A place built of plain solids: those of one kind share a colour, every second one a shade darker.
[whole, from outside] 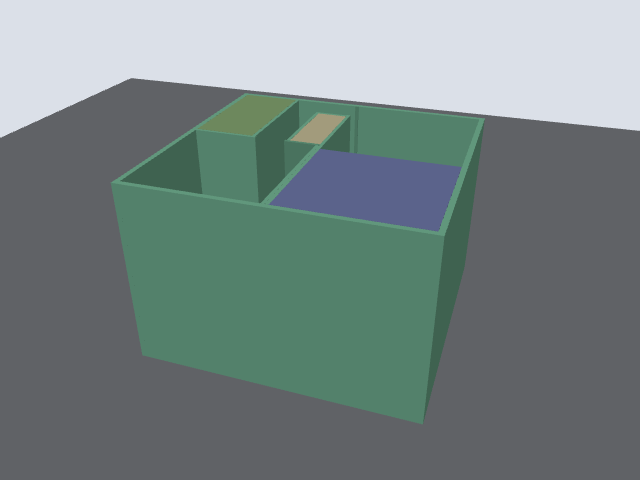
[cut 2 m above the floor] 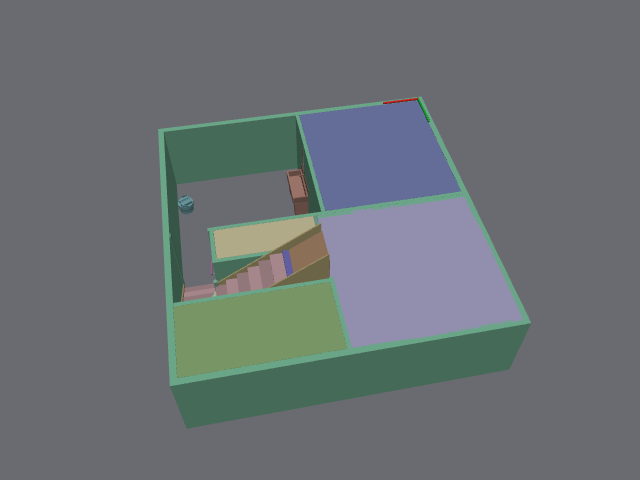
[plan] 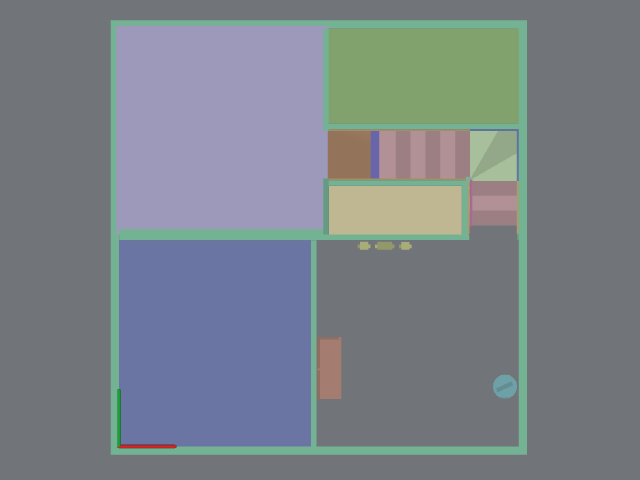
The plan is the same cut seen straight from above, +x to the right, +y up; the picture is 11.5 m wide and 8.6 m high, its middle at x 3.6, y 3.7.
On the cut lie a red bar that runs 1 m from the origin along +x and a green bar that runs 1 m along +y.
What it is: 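A farmhouse's boxed stair, a dwelling of no particular year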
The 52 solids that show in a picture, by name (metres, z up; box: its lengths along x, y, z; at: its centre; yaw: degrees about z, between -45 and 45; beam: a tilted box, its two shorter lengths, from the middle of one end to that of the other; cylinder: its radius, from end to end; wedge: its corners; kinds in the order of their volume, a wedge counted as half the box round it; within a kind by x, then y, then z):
{
 "beside_lower_1": {"box": [3.44, 3.7, 5.26], "at": [1.72, 1.85, 2.58]},
 "upper_1": {"box": [3.81, 3.74, 2.75], "at": [1.85, 5.67, 1.32]},
 "wall_1": {"box": [0.15, 7.79, 5.26], "at": [-0.07, 3.74, 2.58]},
 "wall_2": {"box": [3.66, 0.1, 5.26], "at": [1.83, 3.85, 2.58]},
 "wall_3": {"box": [6.28, 0.1, 5.26], "at": [3.14, 3.75, 2.58]},
 "wall_4": {"box": [0.1, 3.7, 2.81], "at": [3.49, 1.85, 1.35]},
 "wall_5": {"box": [7.46, 0.15, 5.26], "at": [3.58, -0.07, 2.58]},
 "wall_6": {"box": [7.46, 0.15, 5.26], "at": [3.58, 7.56, 2.58]},
 "wall_7": {"box": [0.1, 1.0, 5.26], "at": [3.71, 4.3, 2.58]},
 "wall_8": {"box": [0.1, 1.84, 5.26], "at": [3.71, 6.57, 2.58]},
 "wall_9": {"box": [2.59, 0.1, 5.26], "at": [4.95, 4.72, 2.58]},
 "wall_10": {"box": [3.5, 0.1, 5.26], "at": [5.41, 5.74, 2.58]},
 "wall_11": {"box": [0.1, 1.07, 5.26], "at": [6.19, 4.23, 2.58]},
 "wall_12": {"box": [0.033, 0.1, 5.26], "at": [7.14, 3.75, 2.58]},
 "wall_13": {"box": [0.15, 7.79, 5.26], "at": [7.24, 3.74, 2.58]},
 "behind_box_1": {"box": [3.4, 1.7, 5.26], "at": [5.46, 6.64, 2.58]},
 "beside_box_1": {"box": [2.39, 0.87, 5.26], "at": [4.95, 4.23, 2.58]},
 "carriage_1": {"wedge": [[3.74, 4.8, -0.05], [3.74, 4.8, 2.59], [3.74, 5.66, -0.05], [3.74, 5.66, 2.59], [6.29, 4.8, -0.05], [6.29, 4.8, 0.98], [6.29, 5.66, -0.05], [6.29, 5.66, 0.98]]},
 "string_1": {"wedge": [[3.76, 4.77, -0.05], [3.76, 4.77, 2.84], [3.76, 4.8, -0.05], [3.76, 4.8, 2.84], [6.22, 4.77, -0.05], [6.22, 4.77, 1.28], [6.22, 4.8, -0.05], [6.22, 4.8, 1.28]]},
 "string_2": {"wedge": [[3.76, 5.65, -0.05], [3.76, 5.65, 2.84], [3.76, 5.69, -0.05], [3.76, 5.69, 2.84], [6.29, 5.65, -0.05], [6.29, 5.65, 1.24], [6.29, 5.69, -0.05], [6.29, 5.69, 1.24]]},
 "string_3": {"wedge": [[6.24, 3.8, -0.05], [6.24, 3.8, 0.13], [6.24, 4.75, -0.05], [6.24, 4.75, 0.72], [6.28, 3.8, -0.05], [6.28, 3.8, 0.13], [6.28, 4.75, -0.05], [6.28, 4.75, 0.72]]},
 "string_4": {"wedge": [[7.13, 3.8, -0.05], [7.13, 3.8, 0.13], [7.13, 4.76, -0.05], [7.13, 4.76, 0.73], [7.16, 3.8, -0.05], [7.16, 3.8, 0.13], [7.16, 4.76, -0.05], [7.16, 4.76, 0.73]]},
 "tread_1": {"wedge": [[4.63, 4.79, 1.93], [4.63, 4.79, 2.03], [4.63, 5.66, 1.93], [4.63, 5.66, 2.03], [4.95, 4.79, 1.93], [4.95, 5.66, 1.93], [4.96, 4.79, 2.03], [4.96, 5.66, 2.03]]},
 "tread_2": {"wedge": [[4.9, 4.79, 1.76], [4.9, 4.79, 1.86], [4.9, 5.66, 1.76], [4.9, 5.66, 1.86], [5.22, 4.79, 1.76], [5.22, 4.79, 1.86], [5.22, 5.66, 1.76], [5.22, 5.66, 1.86]]},
 "tread_3": {"wedge": [[5.17, 4.79, 1.59], [5.17, 4.79, 1.69], [5.17, 5.66, 1.59], [5.17, 5.66, 1.69], [5.49, 4.79, 1.59], [5.49, 4.79, 1.69], [5.49, 5.66, 1.59], [5.49, 5.66, 1.69]]},
 "tread_4": {"wedge": [[5.43, 4.79, 1.42], [5.43, 4.79, 1.52], [5.43, 5.66, 1.42], [5.43, 5.66, 1.52], [5.75, 4.79, 1.42], [5.75, 5.66, 1.42], [5.76, 4.79, 1.52], [5.76, 5.66, 1.52]]},
 "tread_5": {"wedge": [[5.7, 4.79, 1.25], [5.7, 4.79, 1.35], [5.7, 5.66, 1.25], [5.7, 5.66, 1.35], [6.02, 4.79, 1.25], [6.02, 4.79, 1.35], [6.02, 5.66, 1.25], [6.02, 5.66, 1.35]]},
 "tread_6": {"wedge": [[5.96, 4.79, 1.09], [5.96, 4.79, 1.19], [5.96, 5.66, 1.09], [5.96, 5.66, 1.19], [6.28, 4.79, 1.09], [6.28, 5.66, 1.09], [6.29, 4.79, 1.19], [6.29, 5.66, 1.19]]},
 "tread_7": {"wedge": [[6.26, 3.96, 0.18], [6.26, 3.97, 0.08], [6.26, 4.29, 0.08], [6.26, 4.29, 0.18], [7.14, 3.96, 0.18], [7.14, 3.97, 0.08], [7.14, 4.29, 0.08], [7.14, 4.29, 0.18]]},
 "tread_8": {"wedge": [[6.26, 4.23, 0.24], [6.26, 4.23, 0.34], [6.26, 4.55, 0.24], [6.26, 4.55, 0.34], [7.14, 4.23, 0.24], [7.14, 4.23, 0.34], [7.14, 4.55, 0.24], [7.14, 4.55, 0.34]]},
 "tread_9": {"wedge": [[6.26, 4.49, 0.51], [6.26, 4.5, 0.41], [6.26, 4.82, 0.41], [6.26, 4.82, 0.51], [7.14, 4.49, 0.51], [7.14, 4.5, 0.41], [7.14, 4.82, 0.41], [7.14, 4.82, 0.51]]},
 "stone_sink_1": {"box": [0.012, 1.11, 0.21], "at": [3.55, 1.41, 0.87]},
 "stone_sink_2": {"box": [0.045, 1.11, 0.2], "at": [3.58, 1.41, 0.66]},
 "stone_sink_3": {"box": [0.38, 0.21, 0.56], "at": [3.74, 1.83, 0.23]},
 "stone_sink_4": {"box": [0.34, 0.045, 0.2], "at": [3.77, 0.87, 0.66]},
 "stone_sink_5": {"box": [0.43, 1.11, 0.05], "at": [3.77, 1.41, 0.54]},
 "stone_sink_6": {"box": [0.34, 0.045, 0.2], "at": [3.77, 1.94, 0.66]},
 "stone_sink_7": {"box": [0.045, 1.11, 0.2], "at": [3.96, 1.41, 0.66]},
 "winder_1": {"wedge": [[6.22, 4.76, 0.58], [6.22, 4.76, 0.58], [6.22, 4.76, 0.68], [6.22, 4.76, 0.68], [7.14, 4.76, 0.58], [7.14, 4.76, 0.68], [7.14, 5.35, 0.58], [7.14, 5.35, 0.68]]},
 "winder_2": {"wedge": [[6.23, 4.74, 0.85], [6.24, 4.75, 0.75], [6.72, 5.66, 0.75], [6.72, 5.66, 0.85], [7.14, 5.26, 0.85], [7.14, 5.27, 0.75], [7.14, 5.66, 0.75], [7.14, 5.66, 0.85]]},
 "winder_3": {"wedge": [[6.23, 5.66, 0.92], [6.23, 5.66, 1.02], [6.26, 4.75, 0.92], [6.26, 4.75, 0.92], [6.26, 4.75, 1.02], [6.26, 4.75, 1.02], [6.79, 5.66, 0.92], [6.79, 5.66, 1.02]]},
 "coat_pegs_1": {"box": [0.15, 0.15, 0.87], "at": [4.39, 3.6, 1.12]},
 "coat_pegs_2": {"box": [0.27, 0.15, 0.94], "at": [4.76, 3.6, 1.09]},
 "coat_pegs_3": {"box": [0.15, 0.15, 0.6], "at": [5.13, 3.6, 1.26]},
 "string_turn_1": {"wedge": [[6.29, 5.65, -0.05], [6.29, 5.65, 1.24], [6.29, 5.69, -0.05], [6.29, 5.69, 1.24], [7.13, 5.65, -0.05], [7.13, 5.65, 1.0], [7.16, 5.69, -0.05], [7.16, 5.69, 1.0]]},
 "string_turn_2": {"wedge": [[7.13, 4.76, -0.05], [7.13, 4.76, 0.73], [7.13, 5.65, -0.05], [7.13, 5.65, 1.0], [7.16, 4.76, -0.05], [7.16, 4.76, 0.73], [7.16, 5.69, -0.05], [7.16, 5.69, 1.0]]},
 "log_basket_1": {"box": [0.32, 0.1, 0.1], "at": [6.88, 1.16, 0.34], "yaw": 24.2},
 "log_basket_2": {"box": [0.31, 0.08, 0.08], "at": [6.91, 1.07, 0.33], "yaw": 24.2},
 "log_basket_3": {"cylinder": 0.22, "from": [6.92, 1.07, 0.2], "to": [6.92, 1.07, 0.3]},
 "log_basket_4": {"box": [0.31, 0.07, 0.07], "at": [6.96, 0.98, 0.33], "yaw": 24.2},
 "riser_1": {"wedge": [[4.37, 4.79, 2.08], [4.37, 4.79, 2.1], [4.37, 5.66, 2.08], [4.37, 5.66, 2.1], [4.66, 4.79, 2.0], [4.66, 4.79, 2.1], [4.66, 5.66, 2.0], [4.66, 5.66, 2.1]]},
 "rail_1": {"wedge": [[6.29, 3.94, 1.05], [6.29, 3.94, 1.09], [6.29, 4.78, 1.57], [6.29, 4.78, 1.62], [6.33, 3.94, 1.05], [6.33, 3.94, 1.09], [6.33, 4.78, 1.57], [6.33, 4.78, 1.62]]}
}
